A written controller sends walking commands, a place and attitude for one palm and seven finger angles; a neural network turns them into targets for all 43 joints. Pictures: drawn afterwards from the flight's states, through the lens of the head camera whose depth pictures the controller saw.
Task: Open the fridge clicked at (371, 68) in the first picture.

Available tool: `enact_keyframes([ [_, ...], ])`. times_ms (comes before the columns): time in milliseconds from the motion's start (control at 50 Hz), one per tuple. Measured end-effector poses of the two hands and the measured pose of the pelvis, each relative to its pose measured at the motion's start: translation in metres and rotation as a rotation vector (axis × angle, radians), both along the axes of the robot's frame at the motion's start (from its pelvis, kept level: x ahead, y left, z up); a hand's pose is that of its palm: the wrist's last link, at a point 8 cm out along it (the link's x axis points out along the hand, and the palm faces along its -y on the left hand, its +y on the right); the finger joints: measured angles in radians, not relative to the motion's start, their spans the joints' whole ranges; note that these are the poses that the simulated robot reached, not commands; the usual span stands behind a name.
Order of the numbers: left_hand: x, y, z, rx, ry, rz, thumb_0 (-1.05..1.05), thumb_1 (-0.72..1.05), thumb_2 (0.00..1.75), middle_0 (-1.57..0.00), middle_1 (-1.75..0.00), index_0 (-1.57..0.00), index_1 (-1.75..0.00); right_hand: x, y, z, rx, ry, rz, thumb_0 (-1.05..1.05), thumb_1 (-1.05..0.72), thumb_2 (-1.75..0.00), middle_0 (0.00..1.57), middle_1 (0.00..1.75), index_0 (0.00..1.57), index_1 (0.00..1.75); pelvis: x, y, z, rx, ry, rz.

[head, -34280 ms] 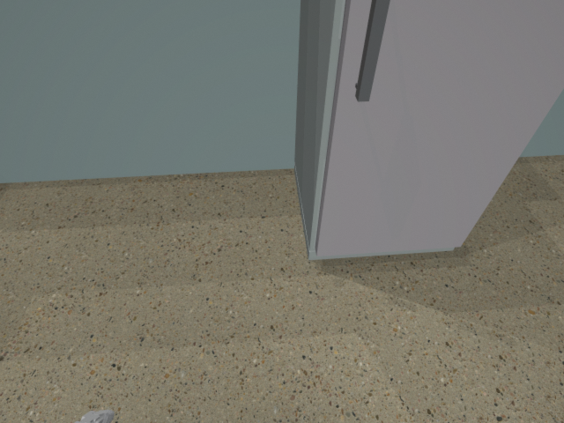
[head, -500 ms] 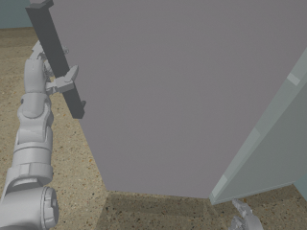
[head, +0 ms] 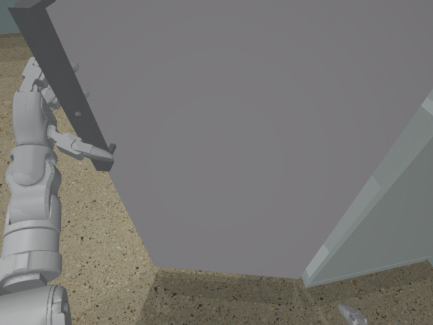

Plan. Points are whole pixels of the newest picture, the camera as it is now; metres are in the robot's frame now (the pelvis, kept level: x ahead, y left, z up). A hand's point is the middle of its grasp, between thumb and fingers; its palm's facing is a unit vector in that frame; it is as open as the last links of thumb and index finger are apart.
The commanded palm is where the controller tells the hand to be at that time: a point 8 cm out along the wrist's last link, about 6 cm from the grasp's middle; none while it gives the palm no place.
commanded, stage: slip the hand off the handle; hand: left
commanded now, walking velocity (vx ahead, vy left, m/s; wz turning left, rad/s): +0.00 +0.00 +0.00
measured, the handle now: (81, 98) +0.43 +0.25 +0.22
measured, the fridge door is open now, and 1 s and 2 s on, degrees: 74 73 73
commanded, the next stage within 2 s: draw the hand back to the body in 1.30 s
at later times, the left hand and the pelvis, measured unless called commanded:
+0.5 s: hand (34, 117) +0.38 +0.31 +0.21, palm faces +0.32 -0.93 -0.21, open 14.7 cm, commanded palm +0.34 +0.36 +0.21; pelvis +0.02 +0.01 +0.00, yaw +1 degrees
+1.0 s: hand (3, 147) +0.31 +0.33 +0.21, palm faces +0.33 -0.92 -0.20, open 14.7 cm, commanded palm +0.27 +0.36 +0.21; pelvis +0.01 +0.02 +0.00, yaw +1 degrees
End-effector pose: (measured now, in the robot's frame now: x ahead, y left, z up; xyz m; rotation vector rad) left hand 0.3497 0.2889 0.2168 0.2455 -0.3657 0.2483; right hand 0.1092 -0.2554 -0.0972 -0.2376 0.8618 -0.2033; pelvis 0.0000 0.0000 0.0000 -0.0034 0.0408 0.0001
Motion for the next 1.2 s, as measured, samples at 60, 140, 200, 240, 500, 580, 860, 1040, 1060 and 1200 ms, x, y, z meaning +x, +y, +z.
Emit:
enact_keyframes([
  [60, 0.0, 0.0, -0.001, 0.006, 0.001, 0.002, -0.01, -0.55, 0.2, -0.38, -1.24, -0.25, -1.17, 0.019, 0.005, 0.003, 0.007, -0.034, 0.019, 0.01, -0.9, -0.89, 0.2, 0.3, 0.21, 0.3, 0.005, 0.0, 0.0, 0.001, 0.004, 0.001],
  [140, 0.001, 0.01, -0.001, 0.005, 0.011, 0.02, -0.01, -0.55, 0.2, -0.37, -1.22, -0.24, -1.16, 0.039, 0.01, 0.009, 0.011, -0.067, 0.032, 0.01, -0.9, -0.89, 0.2, 0.3, 0.21, 0.3, 0.009, 0.001, 0.0, 0.002, 0.009, 0.001],
  [200, -0.001, 0.023, 0.0, 0.0, 0.017, 0.051, -0.01, -0.55, 0.2, -0.34, -1.2, -0.25, -1.15, 0.049, 0.013, 0.011, 0.013, -0.082, 0.038, 0.01, -0.9, -0.89, 0.2, 0.3, 0.21, 0.3, 0.013, 0.001, -0.001, 0.001, 0.012, 0.002],
  [240, -0.004, 0.032, 0.001, 0.001, 0.018, 0.065, -0.01, -0.55, 0.2, -0.32, -1.19, -0.25, -1.15, 0.052, 0.014, 0.012, 0.012, -0.083, 0.043, 0.01, -0.9, -0.89, 0.2, 0.3, 0.21, 0.3, 0.015, 0.001, -0.001, 0.0, 0.014, 0.004],
  [500, -0.009, 0.067, -0.001, 0.005, 0.037, 0.048, -0.01, -0.56, 0.2, -0.26, -1.16, -0.25, -1.15, 0.036, 0.012, 0.003, -0.028, 0.008, 0.033, 0.01, -0.9, -0.89, 0.2, 0.3, 0.21, 0.3, 0.017, 0.008, -0.003, -0.012, 0.033, 0.02],
  [580, -0.007, 0.076, -0.002, 0.002, 0.042, 0.045, -0.01, -0.56, 0.2, -0.26, -1.16, -0.25, -1.15, 0.025, 0.012, 0.001, -0.034, 0.028, 0.012, 0.01, -0.9, -0.89, 0.2, 0.3, 0.21, 0.3, 0.016, 0.01, -0.003, -0.014, 0.039, 0.015],
  [860, -0.041, 0.082, -0.007, 0.004, 0.022, 0.025, -0.01, -0.55, 0.2, -0.25, -1.15, -0.25, -1.15, 0.012, 0.019, 0.003, -0.026, 0.009, -0.014, 0.01, -0.9, -0.89, 0.2, 0.3, 0.21, 0.3, 0.013, 0.019, -0.004, -0.018, 0.027, 0.001],
  [1040, -0.082, 0.08, -0.005, 0.008, 0.0, 0.056, -0.01, -0.56, 0.2, -0.25, -1.16, -0.25, -1.15, 0.05, 0.038, 0.015, -0.011, -0.123, 0.067, 0.01, -0.9, -0.89, 0.2, 0.3, 0.21, 0.3, 0.007, 0.019, -0.003, -0.019, -0.005, 0.02],
  [1060, -0.085, 0.079, -0.004, 0.009, -0.001, 0.055, -0.01, -0.56, 0.2, -0.25, -1.16, -0.25, -1.15, 0.055, 0.041, 0.017, -0.008, -0.138, 0.079, 0.01, -0.9, -0.89, 0.2, 0.3, 0.21, 0.3, 0.006, 0.019, -0.003, -0.019, -0.009, 0.022],
  [1200, -0.105, 0.072, -0.004, 0.011, 0.014, 0.052, -0.01, -0.56, 0.2, -0.25, -1.16, -0.25, -1.15, 0.08, 0.053, 0.029, 0.016, -0.23, 0.136, 0.01, -0.9, -0.89, 0.21, 0.3, 0.21, 0.3, 0.003, 0.016, -0.002, -0.016, -0.028, 0.03],
])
